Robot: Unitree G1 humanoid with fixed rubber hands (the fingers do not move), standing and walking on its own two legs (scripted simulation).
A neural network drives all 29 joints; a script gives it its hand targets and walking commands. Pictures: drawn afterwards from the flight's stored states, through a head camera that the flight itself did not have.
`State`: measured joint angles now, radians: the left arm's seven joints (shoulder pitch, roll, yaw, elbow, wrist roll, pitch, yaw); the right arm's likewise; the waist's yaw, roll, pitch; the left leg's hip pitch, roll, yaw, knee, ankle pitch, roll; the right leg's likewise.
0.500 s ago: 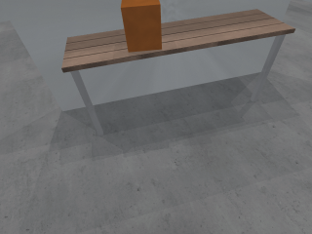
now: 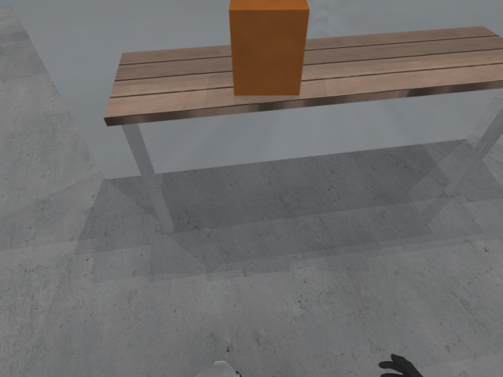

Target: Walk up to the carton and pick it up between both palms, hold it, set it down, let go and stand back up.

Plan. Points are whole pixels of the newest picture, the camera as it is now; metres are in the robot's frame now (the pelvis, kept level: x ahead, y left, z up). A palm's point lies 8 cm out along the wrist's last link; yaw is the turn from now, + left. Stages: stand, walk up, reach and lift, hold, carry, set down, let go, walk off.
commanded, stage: walk up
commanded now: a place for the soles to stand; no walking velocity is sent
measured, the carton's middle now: (266, 42) +1.04 +0.02 +0.06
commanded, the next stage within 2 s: none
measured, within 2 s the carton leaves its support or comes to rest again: neither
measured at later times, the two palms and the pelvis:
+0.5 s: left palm (182, 256) +0.37 +0.19 -0.09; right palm out of the picture +0.12 -0.25 -0.12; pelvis +0.22 -0.02 +0.01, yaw -7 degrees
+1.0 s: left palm (156, 245) +0.41 +0.26 -0.11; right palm (371, 205) +0.52 -0.23 -0.10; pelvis +0.43 +0.00 +0.01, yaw +0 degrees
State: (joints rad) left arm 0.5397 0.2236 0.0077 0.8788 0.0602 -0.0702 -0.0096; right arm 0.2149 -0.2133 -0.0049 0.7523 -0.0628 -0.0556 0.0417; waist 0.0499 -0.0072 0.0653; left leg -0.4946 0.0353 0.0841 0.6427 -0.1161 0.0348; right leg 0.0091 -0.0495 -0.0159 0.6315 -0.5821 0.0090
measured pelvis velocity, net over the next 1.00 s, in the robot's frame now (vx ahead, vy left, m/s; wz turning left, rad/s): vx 0.43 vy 0.00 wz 0.00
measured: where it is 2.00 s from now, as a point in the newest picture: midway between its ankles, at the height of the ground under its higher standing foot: (266, 290)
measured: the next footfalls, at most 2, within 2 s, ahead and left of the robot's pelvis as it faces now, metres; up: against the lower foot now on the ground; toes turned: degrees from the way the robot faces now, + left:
right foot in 0.50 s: +0.37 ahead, -0.16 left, +0.00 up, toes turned -11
left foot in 0.98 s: +0.59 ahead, +0.12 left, +0.00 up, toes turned +7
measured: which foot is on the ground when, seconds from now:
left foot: down 0.00-0.54, up 0.56-0.96, down 0.98-1.00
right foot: down 0.00-0.02, up 0.04-0.48, down 0.50-1.00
